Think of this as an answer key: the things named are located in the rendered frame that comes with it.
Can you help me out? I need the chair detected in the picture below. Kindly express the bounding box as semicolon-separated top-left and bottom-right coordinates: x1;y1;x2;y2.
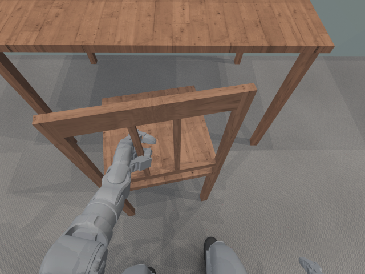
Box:
32;83;257;216

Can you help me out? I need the robot right foot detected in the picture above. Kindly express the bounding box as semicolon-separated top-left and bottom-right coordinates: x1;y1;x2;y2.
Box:
204;237;217;265

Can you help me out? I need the robot left hand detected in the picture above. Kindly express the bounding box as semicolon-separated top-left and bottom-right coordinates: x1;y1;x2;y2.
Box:
112;129;156;173

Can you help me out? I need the robot right hand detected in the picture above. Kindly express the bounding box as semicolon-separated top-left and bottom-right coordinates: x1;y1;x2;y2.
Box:
299;257;323;274

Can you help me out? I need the right robot thigh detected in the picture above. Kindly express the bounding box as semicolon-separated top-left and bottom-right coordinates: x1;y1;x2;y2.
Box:
206;245;248;274

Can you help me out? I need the robot left upper arm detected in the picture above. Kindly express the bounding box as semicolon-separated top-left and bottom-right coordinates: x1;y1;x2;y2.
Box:
41;235;108;274

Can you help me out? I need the table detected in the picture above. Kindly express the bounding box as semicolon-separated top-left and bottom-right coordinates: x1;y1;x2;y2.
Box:
0;0;335;146

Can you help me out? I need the robot left forearm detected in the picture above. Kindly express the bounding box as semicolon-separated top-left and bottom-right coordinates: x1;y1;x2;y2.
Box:
39;163;131;274

